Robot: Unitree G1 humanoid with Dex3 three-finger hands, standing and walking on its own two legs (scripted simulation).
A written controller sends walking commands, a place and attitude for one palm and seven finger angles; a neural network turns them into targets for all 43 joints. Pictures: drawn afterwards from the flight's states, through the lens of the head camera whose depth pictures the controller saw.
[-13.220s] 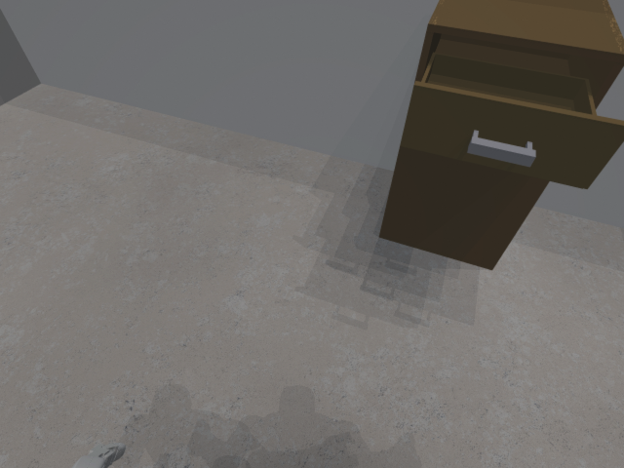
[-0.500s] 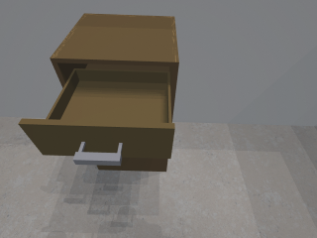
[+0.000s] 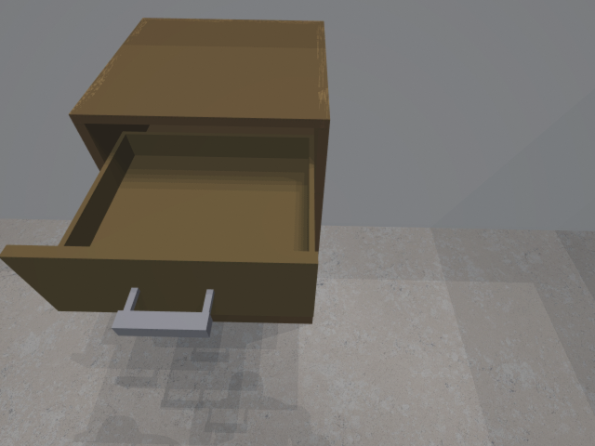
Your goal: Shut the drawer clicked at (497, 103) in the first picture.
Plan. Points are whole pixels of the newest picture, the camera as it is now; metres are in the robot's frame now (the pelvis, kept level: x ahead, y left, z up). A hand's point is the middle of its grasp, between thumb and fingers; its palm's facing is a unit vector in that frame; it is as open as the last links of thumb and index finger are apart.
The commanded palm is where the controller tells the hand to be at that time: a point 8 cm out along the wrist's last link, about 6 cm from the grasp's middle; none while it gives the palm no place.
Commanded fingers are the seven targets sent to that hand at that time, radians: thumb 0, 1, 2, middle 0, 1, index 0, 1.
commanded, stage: come to a stop and stand still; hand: left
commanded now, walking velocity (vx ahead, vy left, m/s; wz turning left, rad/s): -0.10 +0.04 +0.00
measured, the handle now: (167, 309) +0.30 +0.21 -0.01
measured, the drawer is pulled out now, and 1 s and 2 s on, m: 0.30 0.30 0.30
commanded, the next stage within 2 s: look again from close up in 0.66 s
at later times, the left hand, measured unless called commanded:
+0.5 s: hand out of the picture -0.02 +0.21 -0.17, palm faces -0.01 -0.97 -0.25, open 7.3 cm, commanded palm none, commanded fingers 0.00 0.90 0.90 -0.20 -0.30 -0.20 -0.30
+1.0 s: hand out of the picture -0.04 +0.17 -0.18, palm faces +0.00 -0.98 -0.18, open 7.3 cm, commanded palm none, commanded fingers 0.00 0.90 0.90 -0.20 -0.30 -0.20 -0.30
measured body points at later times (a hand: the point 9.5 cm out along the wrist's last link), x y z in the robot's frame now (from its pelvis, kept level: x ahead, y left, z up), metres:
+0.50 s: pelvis -0.06 +0.01 +0.00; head -0.06 +0.00 +0.45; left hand -0.02 +0.26 -0.15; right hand -0.01 -0.22 -0.16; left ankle -0.05 +0.11 -0.74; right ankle -0.05 -0.13 -0.74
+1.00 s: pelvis -0.04 +0.00 +0.00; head -0.03 +0.00 +0.45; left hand -0.04 +0.22 -0.16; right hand -0.04 -0.22 -0.16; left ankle -0.05 +0.11 -0.74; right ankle -0.05 -0.13 -0.74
